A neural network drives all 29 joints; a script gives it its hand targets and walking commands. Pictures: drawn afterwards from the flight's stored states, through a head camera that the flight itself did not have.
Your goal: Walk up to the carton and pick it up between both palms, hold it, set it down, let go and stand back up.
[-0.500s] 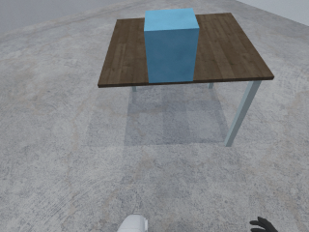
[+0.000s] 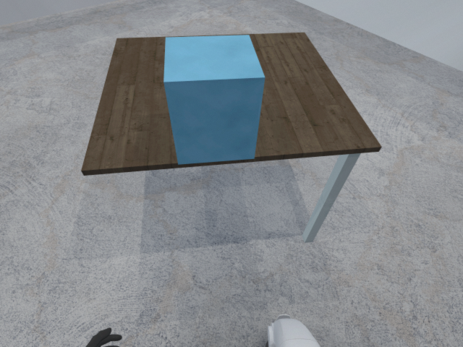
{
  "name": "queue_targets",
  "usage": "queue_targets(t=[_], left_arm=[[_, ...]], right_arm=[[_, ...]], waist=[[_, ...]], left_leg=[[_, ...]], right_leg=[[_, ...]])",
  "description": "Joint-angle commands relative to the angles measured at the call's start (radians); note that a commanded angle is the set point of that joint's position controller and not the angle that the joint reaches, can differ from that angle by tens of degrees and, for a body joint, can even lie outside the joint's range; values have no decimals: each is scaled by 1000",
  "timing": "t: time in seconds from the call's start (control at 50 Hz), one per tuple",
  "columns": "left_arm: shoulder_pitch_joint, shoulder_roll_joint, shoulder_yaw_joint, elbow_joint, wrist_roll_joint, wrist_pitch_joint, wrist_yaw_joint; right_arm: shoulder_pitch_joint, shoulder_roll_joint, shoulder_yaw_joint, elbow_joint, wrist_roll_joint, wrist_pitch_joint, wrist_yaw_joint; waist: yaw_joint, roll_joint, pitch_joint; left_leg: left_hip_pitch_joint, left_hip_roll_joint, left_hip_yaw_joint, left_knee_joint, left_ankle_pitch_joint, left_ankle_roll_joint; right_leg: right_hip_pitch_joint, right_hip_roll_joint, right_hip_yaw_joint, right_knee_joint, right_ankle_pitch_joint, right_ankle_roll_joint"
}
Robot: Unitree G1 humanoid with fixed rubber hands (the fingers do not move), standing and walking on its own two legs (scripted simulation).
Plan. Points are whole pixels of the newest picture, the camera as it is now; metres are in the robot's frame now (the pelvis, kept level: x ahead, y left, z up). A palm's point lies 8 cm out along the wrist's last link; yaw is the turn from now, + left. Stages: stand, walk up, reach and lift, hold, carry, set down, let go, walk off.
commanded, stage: walk up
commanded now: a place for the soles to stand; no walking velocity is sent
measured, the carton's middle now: (212, 101) +0.69 +0.03 +0.02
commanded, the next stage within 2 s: none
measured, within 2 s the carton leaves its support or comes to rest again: neither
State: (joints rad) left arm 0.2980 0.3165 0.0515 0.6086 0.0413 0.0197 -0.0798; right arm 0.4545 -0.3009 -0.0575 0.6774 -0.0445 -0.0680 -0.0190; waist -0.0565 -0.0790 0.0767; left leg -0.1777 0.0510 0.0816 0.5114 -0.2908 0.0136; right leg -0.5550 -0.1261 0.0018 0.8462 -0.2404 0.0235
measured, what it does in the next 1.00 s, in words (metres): walks ahead: right foot, then left foot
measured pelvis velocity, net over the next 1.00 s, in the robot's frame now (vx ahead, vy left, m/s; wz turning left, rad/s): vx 0.20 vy -0.09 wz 0.05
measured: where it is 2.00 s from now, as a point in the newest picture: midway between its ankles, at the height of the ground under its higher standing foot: (224, 335)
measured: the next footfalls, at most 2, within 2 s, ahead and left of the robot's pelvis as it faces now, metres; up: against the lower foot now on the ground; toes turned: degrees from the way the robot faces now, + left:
right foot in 0.10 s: +0.18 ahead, -0.18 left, +0.00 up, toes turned -6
left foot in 0.56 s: +0.30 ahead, +0.04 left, +0.00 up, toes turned +2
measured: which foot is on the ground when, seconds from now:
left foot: down 0.00-0.12, up 0.14-0.54, down 0.56-1.00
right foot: up 0.00-0.08, down 0.10-0.60, up 0.62-0.82, down 0.84-1.00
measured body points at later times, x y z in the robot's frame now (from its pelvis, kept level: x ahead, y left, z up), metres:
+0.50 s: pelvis +0.17 -0.08 +0.00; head +0.20 -0.08 +0.45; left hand +0.16 +0.20 -0.12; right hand +0.33 -0.32 -0.10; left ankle +0.29 +0.05 -0.71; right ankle +0.14 -0.17 -0.73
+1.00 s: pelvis +0.20 -0.09 -0.01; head +0.21 -0.11 +0.44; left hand +0.30 +0.19 -0.10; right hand +0.35 -0.36 -0.12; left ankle +0.26 +0.04 -0.73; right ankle +0.22 -0.23 -0.73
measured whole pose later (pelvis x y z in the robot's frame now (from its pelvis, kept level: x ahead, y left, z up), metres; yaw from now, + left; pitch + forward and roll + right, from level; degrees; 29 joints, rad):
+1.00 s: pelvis +0.20 -0.09 -0.01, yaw +3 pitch -2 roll -1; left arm 0.31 0.29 0.02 0.62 0.01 0.02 0.01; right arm 0.24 -0.31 -0.04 0.64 0.00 0.05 0.02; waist -0.01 0.06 0.05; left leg -0.38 0.01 -0.03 0.67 -0.27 0.01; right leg -0.28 -0.03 -0.02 0.67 -0.35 0.02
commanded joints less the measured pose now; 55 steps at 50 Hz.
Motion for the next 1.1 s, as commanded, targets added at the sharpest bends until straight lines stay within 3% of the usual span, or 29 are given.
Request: queue_targets(t=[0.0,0.04,0.06,0.08,0.1,0.12,0.14,0.16,0.22,0.32,0.4,0.44,0.5,0.52,0.54,0.56,0.58,0.62,0.66,0.74,0.8,0.82,0.84,0.86,0.88,0.92,0.98,1.04,1.08], left_arm=[[12,50,25,-60,4,-35,4],[134,80,43,-30,6,-50,19],[235,125,60,1,8,-59,33],[305,200,74,8,19,-68,46],[264,269,84,-23,8,-63,60],[223,261,88,-21,-13,-48,70],[203,223,71,-23,-25,-45,73],[197,188,55,-19,-20,-47,77],[132,134,33,-22,-4,-63,78],[176,114,21,5,2,-81,78],[194,124,12,3,-10,-65,86],[194,137,7,-11,-19,-51,88],[153,135,-8,-40,-27,-41,87],[174,113,-21,-50,-33,-44,83],[232,64,-37,-62,-35,-35,84],[308,48,-42,-49,-33,-6,97],[272,75,-35,-20,-28,25,108],[149,120,-7,-48,-22,34,109],[156,83,-10,-35,-31,29,102],[180,47,-17,-21,-43,-2,97],[159,75,3,-34,-30,-25,98],[145,104,10,-46,-18,-26,98],[89,176,30,-64,-14,-24,100],[-7,247,58,-66,-34,-15,99],[-132,205,40,-93,-37,-20,95],[-125,130,13,-110,-34,-27,88],[-53,146,13,-103,-43,-35,72],[-8,114,11,-95,-49,-20,68],[-25,142,17,-101,-45,-21,71]], right_arm=[[-14,-190,-54,-71,-7,-11,6],[-23,-171,-43,-77,-11,3,10],[22,-113,-22,-77,-13,9,14],[88,-29,11,-101,-10,12,22],[101,-35,11,-138,10,25,21],[32,-110,-12,-141,5,48,9],[-37,-139,-24,-151,-2,57,6],[-53,-132,-26,-147,7,55,9],[10,-83,-20,-115,21,45,27],[-63,-48,-11,-132,10,46,41],[-155,-7,11,-152,15,40,32],[-156,-4,12,-144,13,40,23],[-54,-64,-7,-109,7,31,12],[-22,-111,-18,-108,2,29,5],[-8,-149,-32,-125,-13,32,-3],[-27,-158,-27,-127,24,46,-11],[-112,-169,-36,-131,50,61,-15],[-169,-107,-9,-140,50,74,-18],[-206,-101,-3,-139,30,75,-22],[-279,-107,-2,-126,26,91,-8],[-285,-116,2,-131,36,102,11],[-268,-107,3,-138,47,104,20],[-247,-83,2,-145,57,107,29],[-237,-86,-16,-127,38,119,25],[-199,-87,-16,-111,24,121,30],[-208,-108,-9,-99,44,95,42],[-235,-107,-3,-111,16,70,35],[-233,-138,-12,-91,47,74,39],[-225,-121,-5,-94,42,74,41]], waist=[[27,207,-8],[97,116,-42],[136,-17,-97],[160,-221,-163],[141,-287,-126],[148,-175,-61],[147,-116,33],[140,-74,88],[77,-61,81],[93,-55,47],[106,-72,17],[102,-62,-23],[38,54,-80],[14,132,-134],[3,269,-221],[36,244,-224],[33,266,-203],[27,220,-117],[50,218,-50],[77,266,-111],[92,223,-146],[91,164,-141],[74,34,-83],[55,-90,-15],[-9,-104,27],[6,-47,30],[35,-62,-46],[65,-24,-91],[54,-6,-62]], left_leg=[[-113,230,-190,-165,-71,197],[-194,198,-143,7,-64,162],[-229,123,-77,240,-27,122],[-327,25,1,531,-146,56],[-508,-77,-35,665,-343,4],[-527,-13,-105,739,-320,9],[-543,8,-124,783,-248,3],[-532,13,-141,785,-175,-1],[-405,28,-149,660,-62,-7],[-437,16,-107,469,-8,-25],[-287,-20,-39,236,80,-13],[-181,-45,-13,173,153,1],[81,-54,-58,1,405,51],[167,35,-145,7,567,94],[232,271,-439,-1,690,207],[140,373,-578,-38,671,321],[50,387,-622,-87,394,371],[-101,252,-493,-165,201,280],[-168,179,-364,-139,244,204],[-139,117,-266,-54,276,190],[-234,99,-232,15,168,126],[-295,87,-220,26,33,79],[-316,-5,-145,98,-153,10],[-127,-72,-88,305,-170,-8],[-61,-28,-151,321,-102,5],[-115,-22,-121,110,32,4],[-32,20,-182,41,214,14],[-146,19,-237,-13,-23,32],[-130,6,-218,-23,-19,23]], right_leg=[[221,24,-56,-200,31,-29],[425,62,-78,-267,18,-48],[552,72,-59,-301,-29,-64],[635,-111,197,-396,-220,-119],[618,-294,600,-563,-372,-211],[515,-338,683,-650,-533,-282],[433,-313,614,-660,-494,-268],[390,-268,461,-619,-297,-237],[292,-170,219,-585,-9,-187],[399,-175,142,-565,151,-242],[392,-120,1,-432,583,-199],[362,-106,-21,-341,641,-171],[246,-58,-33,-158,457,-95],[199,-19,-67,-36,348,-67],[131,69,-112,214,-43,-25],[177,102,-24,253,-422,-7],[166,62,-4,245,-460,-11],[190,62,37,216,-428,-8],[206,69,27,111,-367,4],[276,92,-40,-135,-185,26],[417,98,-26,-313,56,-12],[417,37,66,-344,12,-51],[277,-109,289,-492,-287,-125],[12,-209,372,-585,-462,-220],[-64,-197,334,-569,-448,-215],[66,-74,157,-499,-190,-123],[147,-48,124,-379,44,-86],[245,7,94,-425,-227,-74],[213,-11,118,-420,-231,-78]])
